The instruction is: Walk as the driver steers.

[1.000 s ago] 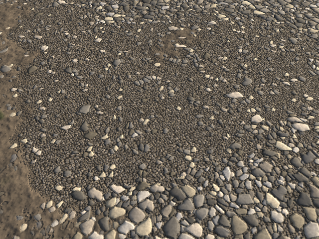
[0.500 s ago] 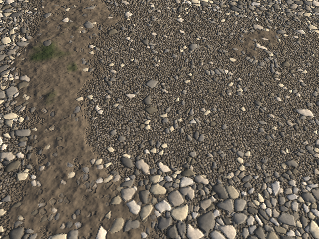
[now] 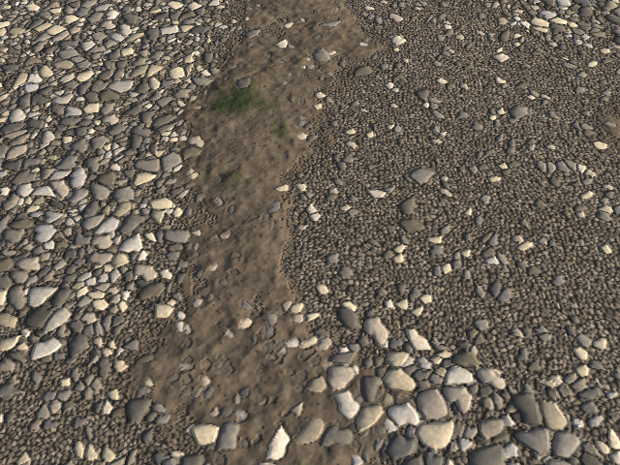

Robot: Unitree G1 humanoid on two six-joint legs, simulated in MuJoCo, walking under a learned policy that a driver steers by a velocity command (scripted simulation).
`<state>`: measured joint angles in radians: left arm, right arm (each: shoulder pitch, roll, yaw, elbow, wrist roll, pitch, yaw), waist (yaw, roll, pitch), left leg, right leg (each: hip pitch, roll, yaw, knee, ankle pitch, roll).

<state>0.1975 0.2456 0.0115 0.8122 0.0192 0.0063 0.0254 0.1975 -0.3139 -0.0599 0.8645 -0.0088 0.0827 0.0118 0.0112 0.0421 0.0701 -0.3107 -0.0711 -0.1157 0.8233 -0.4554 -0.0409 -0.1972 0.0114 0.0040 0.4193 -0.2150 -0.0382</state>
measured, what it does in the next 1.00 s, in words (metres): walks ahead: left foot, then right foot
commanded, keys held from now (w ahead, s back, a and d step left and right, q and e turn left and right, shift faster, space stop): no key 0.06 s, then w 0.94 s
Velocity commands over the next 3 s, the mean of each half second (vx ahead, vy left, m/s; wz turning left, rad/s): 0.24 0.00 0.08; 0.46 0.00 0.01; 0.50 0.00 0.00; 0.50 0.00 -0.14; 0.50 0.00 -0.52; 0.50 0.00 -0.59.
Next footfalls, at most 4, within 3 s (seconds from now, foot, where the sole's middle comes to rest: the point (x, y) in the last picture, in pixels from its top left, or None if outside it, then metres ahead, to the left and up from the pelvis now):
0.10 left None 0.01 0.12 -0.78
0.50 right None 0.19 -0.12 -0.78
1.00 left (327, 442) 0.51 0.05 -0.78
1.58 right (390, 314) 0.83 -0.10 -0.78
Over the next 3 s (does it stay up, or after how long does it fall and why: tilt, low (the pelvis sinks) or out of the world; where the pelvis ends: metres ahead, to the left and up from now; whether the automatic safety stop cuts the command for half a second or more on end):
stays up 1.34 -0.20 0.00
